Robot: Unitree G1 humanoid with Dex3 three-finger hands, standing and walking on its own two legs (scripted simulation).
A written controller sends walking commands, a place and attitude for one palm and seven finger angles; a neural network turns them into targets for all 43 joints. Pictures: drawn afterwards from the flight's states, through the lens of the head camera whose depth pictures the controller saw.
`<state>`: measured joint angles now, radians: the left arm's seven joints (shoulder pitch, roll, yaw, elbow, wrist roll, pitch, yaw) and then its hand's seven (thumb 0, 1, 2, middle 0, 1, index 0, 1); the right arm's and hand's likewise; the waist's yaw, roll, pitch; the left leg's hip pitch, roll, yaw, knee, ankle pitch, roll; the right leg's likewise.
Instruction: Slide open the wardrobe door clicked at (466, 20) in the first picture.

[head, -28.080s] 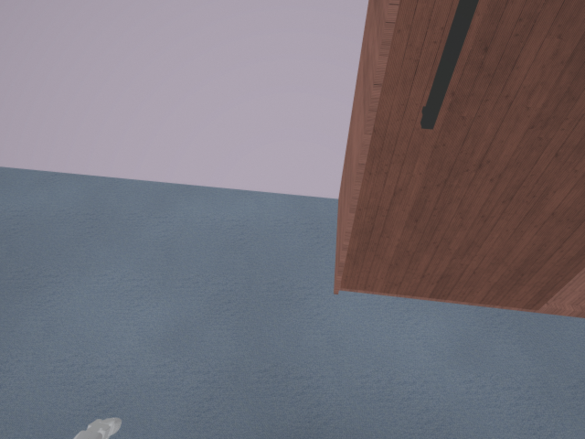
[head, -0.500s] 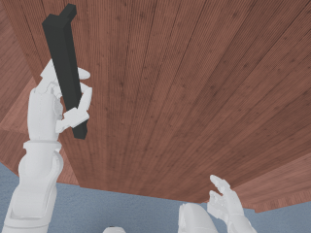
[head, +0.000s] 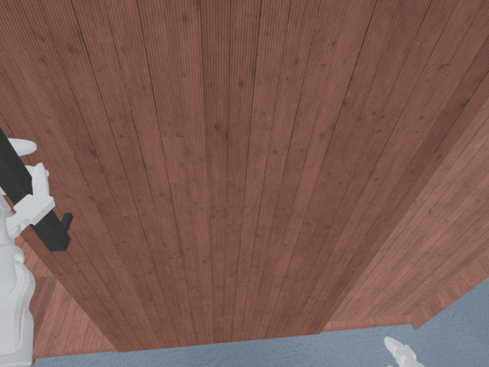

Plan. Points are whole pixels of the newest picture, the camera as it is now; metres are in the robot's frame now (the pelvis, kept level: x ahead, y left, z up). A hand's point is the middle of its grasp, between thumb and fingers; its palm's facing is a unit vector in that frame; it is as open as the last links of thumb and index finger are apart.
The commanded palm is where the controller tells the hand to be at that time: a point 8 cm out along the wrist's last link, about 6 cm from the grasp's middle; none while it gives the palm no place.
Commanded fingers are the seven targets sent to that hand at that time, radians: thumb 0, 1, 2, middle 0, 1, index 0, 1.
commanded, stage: stop walking and hold the door there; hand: left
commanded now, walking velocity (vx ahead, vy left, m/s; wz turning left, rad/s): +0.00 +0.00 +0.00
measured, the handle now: (24, 171) +0.30 +0.32 +0.19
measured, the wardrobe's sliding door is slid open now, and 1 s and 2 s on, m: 0.30 0.30 0.30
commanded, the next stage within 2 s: loosen the grip on the handle in 1.56 s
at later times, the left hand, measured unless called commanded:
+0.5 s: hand (40, 198) +0.28 +0.30 +0.17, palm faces +0.56 -0.78 -0.27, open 5.7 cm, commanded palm +0.23 +0.32 +0.12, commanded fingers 0.00 0.90 0.90 -0.45 -1.40 -0.45 -1.40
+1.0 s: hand (41, 202) +0.27 +0.29 +0.17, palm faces +0.38 -0.91 -0.16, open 5.8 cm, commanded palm +0.24 +0.32 +0.12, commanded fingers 0.00 0.90 0.90 -0.45 -1.40 -0.45 -1.40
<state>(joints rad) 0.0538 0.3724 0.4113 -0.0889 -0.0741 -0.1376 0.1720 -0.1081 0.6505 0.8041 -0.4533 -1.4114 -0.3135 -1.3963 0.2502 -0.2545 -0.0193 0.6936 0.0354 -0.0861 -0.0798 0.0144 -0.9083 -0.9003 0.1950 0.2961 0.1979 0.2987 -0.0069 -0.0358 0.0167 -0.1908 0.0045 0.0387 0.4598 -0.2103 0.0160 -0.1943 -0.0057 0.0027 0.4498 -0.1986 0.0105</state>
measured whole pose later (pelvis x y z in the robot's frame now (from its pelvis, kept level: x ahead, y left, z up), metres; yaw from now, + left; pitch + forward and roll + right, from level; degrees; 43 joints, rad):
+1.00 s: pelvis -0.04 +0.07 +0.00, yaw +2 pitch +0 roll +1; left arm -0.10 0.27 0.20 -0.01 -0.07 -0.17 0.15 -0.21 0.70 0.82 -0.43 -1.42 -0.28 -1.40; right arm 0.17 -0.14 0.03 0.64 0.03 0.00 -0.06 0.01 -0.91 -0.90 0.20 0.30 0.20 0.30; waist 0.02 0.01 0.03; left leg -0.23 -0.05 0.05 0.39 -0.16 0.05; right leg -0.29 -0.06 -0.05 0.69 -0.39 0.02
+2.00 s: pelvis -0.08 +0.05 -0.01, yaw +0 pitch -2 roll +0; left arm -0.28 0.33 0.29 0.32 -0.04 -0.16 0.13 -0.03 -0.15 0.39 -0.44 -1.38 -0.27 -1.30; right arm 0.20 -0.24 0.03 0.67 0.01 -0.13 -0.06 0.01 -0.90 -0.90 0.20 0.30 0.20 0.30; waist 0.01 0.02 -0.02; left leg -0.31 0.01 0.07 0.51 -0.17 0.02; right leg -0.24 0.02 -0.06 0.55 -0.28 -0.05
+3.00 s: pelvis -0.08 +0.06 -0.02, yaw +1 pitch +2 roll -2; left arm -0.27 0.51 0.48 0.41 -0.16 -0.24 -0.13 -0.02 -0.55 0.20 -0.26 -1.15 -0.25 -1.15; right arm 0.23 -0.26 0.03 0.70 0.03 -0.11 -0.12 0.01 -0.91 -0.90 0.20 0.30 0.20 0.30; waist 0.02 0.03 -0.03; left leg -0.46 0.02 0.03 0.66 -0.24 0.03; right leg -0.35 0.03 -0.09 0.63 -0.32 -0.04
